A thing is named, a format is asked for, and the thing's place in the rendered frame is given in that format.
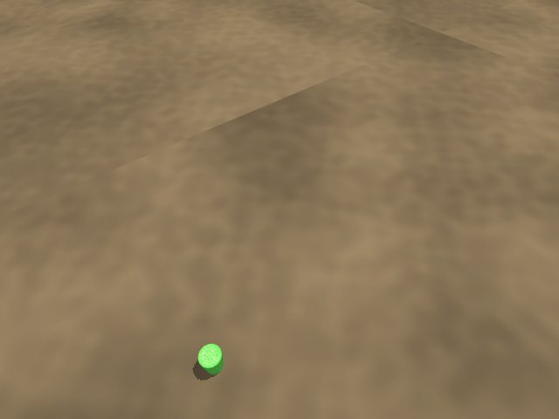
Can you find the cup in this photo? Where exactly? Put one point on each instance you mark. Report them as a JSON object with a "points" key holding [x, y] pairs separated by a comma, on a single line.
{"points": [[210, 358]]}

